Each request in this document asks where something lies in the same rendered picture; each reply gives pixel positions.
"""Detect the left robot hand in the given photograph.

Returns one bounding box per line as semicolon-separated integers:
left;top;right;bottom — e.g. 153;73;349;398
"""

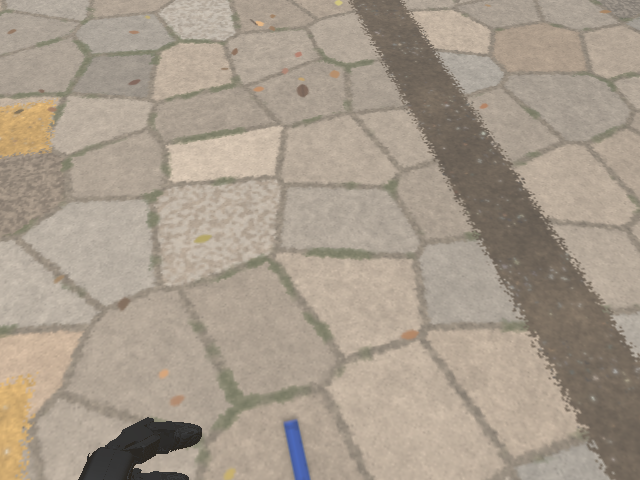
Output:
78;417;202;480

